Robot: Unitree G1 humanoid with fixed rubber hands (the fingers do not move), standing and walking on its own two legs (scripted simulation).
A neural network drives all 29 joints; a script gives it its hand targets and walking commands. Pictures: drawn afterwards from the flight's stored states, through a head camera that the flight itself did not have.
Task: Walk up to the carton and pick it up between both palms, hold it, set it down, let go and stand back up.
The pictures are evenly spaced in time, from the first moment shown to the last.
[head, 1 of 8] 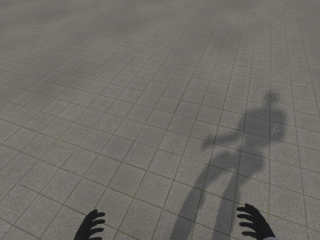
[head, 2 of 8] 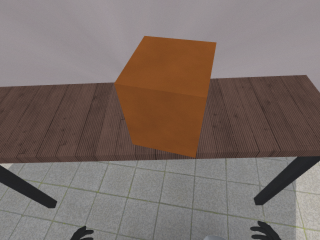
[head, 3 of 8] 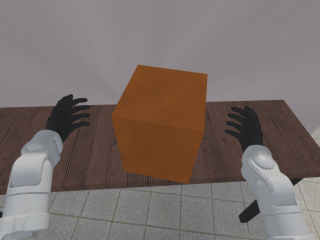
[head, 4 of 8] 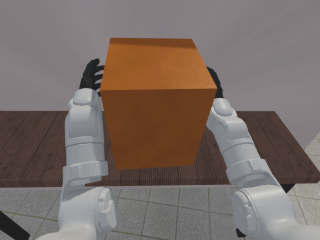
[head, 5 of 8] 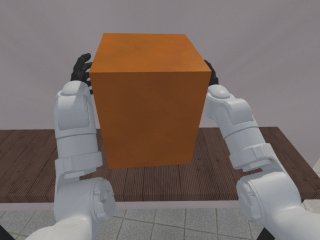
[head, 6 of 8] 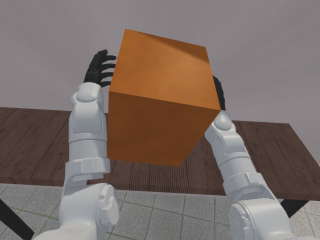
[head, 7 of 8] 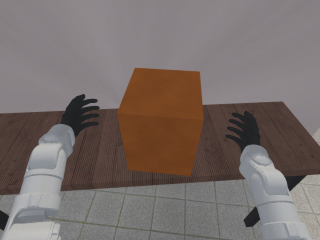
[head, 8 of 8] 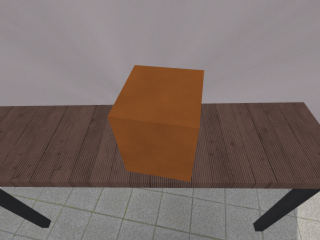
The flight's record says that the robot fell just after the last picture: no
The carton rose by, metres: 0.22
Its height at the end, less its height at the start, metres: +0.00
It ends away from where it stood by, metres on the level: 0.02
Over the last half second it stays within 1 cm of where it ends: yes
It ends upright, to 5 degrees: yes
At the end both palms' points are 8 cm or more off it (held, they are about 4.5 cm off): yes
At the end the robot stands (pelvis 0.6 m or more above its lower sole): yes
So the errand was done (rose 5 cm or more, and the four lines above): yes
